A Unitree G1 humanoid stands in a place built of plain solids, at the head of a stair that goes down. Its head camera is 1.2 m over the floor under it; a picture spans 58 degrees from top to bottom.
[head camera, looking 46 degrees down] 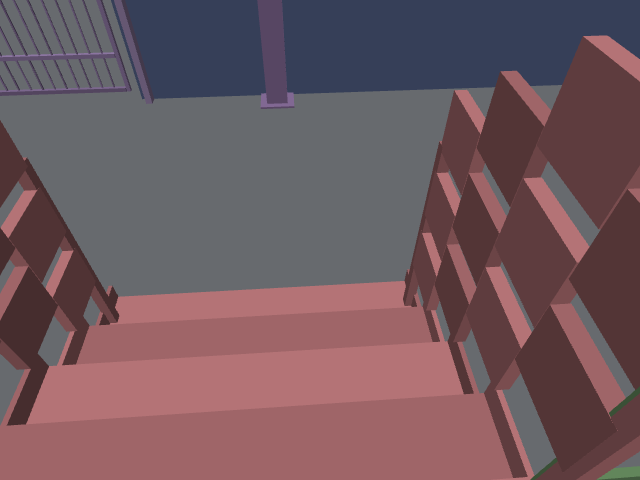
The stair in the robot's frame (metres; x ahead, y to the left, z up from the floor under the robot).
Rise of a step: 0.18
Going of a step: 0.30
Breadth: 1.62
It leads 4 degrees to the left of straight ahead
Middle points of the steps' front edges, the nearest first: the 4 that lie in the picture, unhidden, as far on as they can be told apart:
0.58 0.25 -0.18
0.88 0.27 -0.35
1.17 0.29 -0.53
1.47 0.31 -0.71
